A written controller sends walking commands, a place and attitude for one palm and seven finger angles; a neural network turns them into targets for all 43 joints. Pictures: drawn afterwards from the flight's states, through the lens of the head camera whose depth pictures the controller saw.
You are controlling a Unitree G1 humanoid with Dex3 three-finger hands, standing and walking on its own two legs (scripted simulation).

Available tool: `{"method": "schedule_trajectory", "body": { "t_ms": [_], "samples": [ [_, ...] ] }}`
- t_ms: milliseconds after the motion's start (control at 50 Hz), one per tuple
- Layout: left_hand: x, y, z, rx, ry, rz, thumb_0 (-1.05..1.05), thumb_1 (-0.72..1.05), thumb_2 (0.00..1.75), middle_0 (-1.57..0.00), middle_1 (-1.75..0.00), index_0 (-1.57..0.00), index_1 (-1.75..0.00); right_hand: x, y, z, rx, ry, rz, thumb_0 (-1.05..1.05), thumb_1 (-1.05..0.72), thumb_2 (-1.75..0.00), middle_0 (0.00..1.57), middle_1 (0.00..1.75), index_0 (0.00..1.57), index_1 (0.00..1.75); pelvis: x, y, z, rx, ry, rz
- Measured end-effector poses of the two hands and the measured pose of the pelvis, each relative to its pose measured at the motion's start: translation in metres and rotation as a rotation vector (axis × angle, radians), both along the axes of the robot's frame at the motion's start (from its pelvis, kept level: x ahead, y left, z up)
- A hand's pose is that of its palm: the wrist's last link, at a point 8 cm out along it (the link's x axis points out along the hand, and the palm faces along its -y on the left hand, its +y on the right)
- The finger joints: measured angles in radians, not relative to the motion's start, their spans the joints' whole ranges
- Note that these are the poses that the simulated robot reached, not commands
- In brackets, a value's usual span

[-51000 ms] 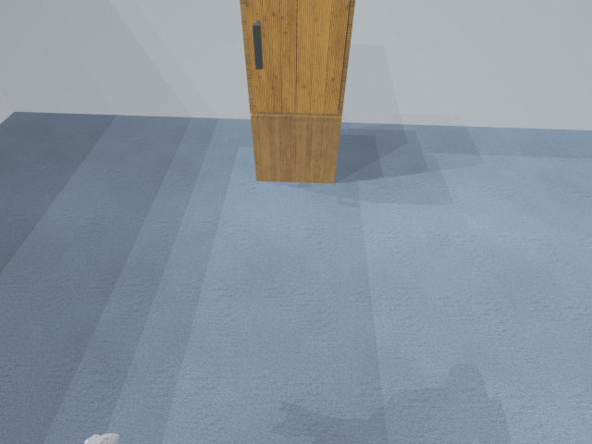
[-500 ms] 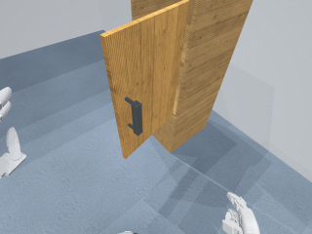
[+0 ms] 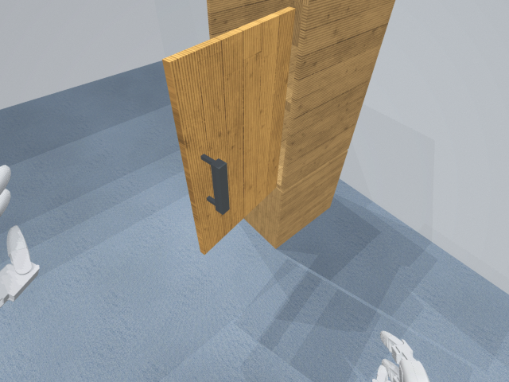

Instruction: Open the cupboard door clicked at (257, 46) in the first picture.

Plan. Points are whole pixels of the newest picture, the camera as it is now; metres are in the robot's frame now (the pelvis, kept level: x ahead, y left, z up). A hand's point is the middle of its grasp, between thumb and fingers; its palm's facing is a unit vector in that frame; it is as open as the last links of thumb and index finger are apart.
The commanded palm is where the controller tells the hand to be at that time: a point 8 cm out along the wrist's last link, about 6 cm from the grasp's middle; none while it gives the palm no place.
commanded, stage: stop stepping back and stand still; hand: left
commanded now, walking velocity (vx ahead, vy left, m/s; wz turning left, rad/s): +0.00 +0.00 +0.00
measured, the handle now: (214, 184) +0.55 +0.11 -0.05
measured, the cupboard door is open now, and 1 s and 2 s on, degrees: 100 100 100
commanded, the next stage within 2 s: let the arm hang, fingers relaxed in 0.24 s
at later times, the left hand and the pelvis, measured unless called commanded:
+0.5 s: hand (88, 375) +0.15 +0.26 -0.06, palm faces +0.10 -0.91 -0.39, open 7.4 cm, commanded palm none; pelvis -0.03 +0.02 -0.01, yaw +2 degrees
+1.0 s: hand out of the picture -0.12 +0.18 -0.16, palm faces +0.09 -0.97 -0.21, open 7.3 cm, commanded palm none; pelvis -0.03 +0.00 +0.00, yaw +2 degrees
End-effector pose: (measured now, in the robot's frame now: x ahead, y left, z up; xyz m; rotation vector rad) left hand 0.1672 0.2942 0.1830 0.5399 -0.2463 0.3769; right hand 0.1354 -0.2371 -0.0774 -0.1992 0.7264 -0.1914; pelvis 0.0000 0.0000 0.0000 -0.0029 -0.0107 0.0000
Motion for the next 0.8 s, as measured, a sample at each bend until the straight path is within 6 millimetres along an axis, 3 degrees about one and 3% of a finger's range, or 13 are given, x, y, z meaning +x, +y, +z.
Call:
{"method": "schedule_trajectory", "body": {
  "t_ms": [140, 340, 380, 420, 460, 540, 600, 620, 680, 800],
  "samples": [
    [-0.018, 0.003, 0.002, 0.01, 0.023, -0.011, 0.01, 0.89, 0.89, -0.21, -0.3, -0.21, -0.3, 0.016, 0.023, 0.01, 0.03, -0.052, 0.058, 0.01, -0.9, -0.9, 0.2, 0.3, 0.2, 0.3, -0.008, 0.003, 0.003, -0.012, 0.007, -0.003],
    [-0.028, 0.017, -0.01, -0.066, 0.054, 0.072, 0.01, 0.89, 0.89, -0.21, -0.3, -0.21, -0.3, 0.01, 0.022, 0.01, -0.008, -0.01, 0.081, 0.01, -0.9, -0.9, 0.21, 0.3, 0.2, 0.3, -0.015, 0.009, 0.007, -0.016, 0.001, 0.009],
    [-0.02, 0.019, -0.034, -0.062, 0.143, 0.043, 0.01, 0.89, 0.9, -0.2, -0.3, -0.21, -0.3, 0.008, 0.018, 0.001, 0.001, 0.009, 0.117, 0.01, -0.9, -0.9, 0.2, 0.3, 0.2, 0.3, -0.018, 0.011, 0.004, -0.019, 0.016, 0.023],
    [-0.012, 0.023, -0.088, -0.13, 0.36, 0.046, 0.0, 0.9, 0.9, -0.2, -0.3, -0.2, -0.3, 0.004, 0.011, -0.014, 0.0, 0.075, 0.135, 0.01, -0.9, -0.9, 0.21, 0.3, 0.2, 0.3, -0.022, 0.014, 0.0, -0.018, 0.022, 0.03],
    [-0.016, 0.021, -0.152, -0.224, 0.615, 0.069, 0.0, 0.9, 0.9, -0.2, -0.3, -0.2, -0.3, -0.005, 0.003, -0.027, -0.003, 0.14, 0.122, 0.01, -0.9, -0.9, 0.21, 0.3, 0.2, 0.3, -0.026, 0.016, -0.003, -0.016, 0.018, 0.035],
    [-0.065, -0.011, -0.262, -0.411, 1.062, 0.098, 0.0, 0.91, 0.9, -0.2, -0.3, -0.2, -0.3, -0.038, -0.008, -0.038, -0.018, 0.262, 0.065, 0.01, -0.9, -0.9, 0.2, 0.3, 0.2, 0.3, -0.029, 0.014, -0.006, -0.008, -0.002, 0.036],
    [-0.118, -0.048, -0.312, -0.542, 1.312, 0.104, 0.01, 0.91, 0.89, -0.2, -0.3, -0.2, -0.3, -0.074, -0.012, -0.041, -0.034, 0.383, 0.027, 0.01, -0.9, -0.9, 0.2, 0.3, 0.2, 0.3, -0.029, 0.011, -0.005, -0.008, -0.014, 0.038],
    [-0.136, -0.059, -0.322, -0.582, 1.375, 0.114, 0.01, 0.92, 0.89, -0.2, -0.3, -0.2, -0.3, -0.086, -0.012, -0.042, -0.037, 0.428, 0.017, 0.01, -0.9, -0.9, 0.2, 0.3, 0.2, 0.3, -0.03, 0.01, -0.004, -0.01, -0.016, 0.039],
    [-0.185, -0.063, -0.335, -0.649, 1.489, 0.207, 0.0, 0.98, 0.89, -0.2, -0.3, -0.2, -0.3, -0.123, -0.009, -0.044, -0.038, 0.566, -0.002, 0.01, -0.9, -0.9, 0.2, 0.3, 0.2, 0.3, -0.03, 0.006, -0.001, -0.017, -0.016, 0.049],
    [-0.262, -0.065, -0.329, -0.696, 1.669, 0.33, 0.0, 0.96, 0.89, -0.2, -0.3, -0.2, -0.3, -0.175, 0.008, -0.054, 0.016, 0.74, -0.031, 0.01, -0.9, -0.9, 0.2, 0.3, 0.2, 0.3, -0.03, 0.006, 0.003, -0.022, -0.017, 0.055]
  ]
}}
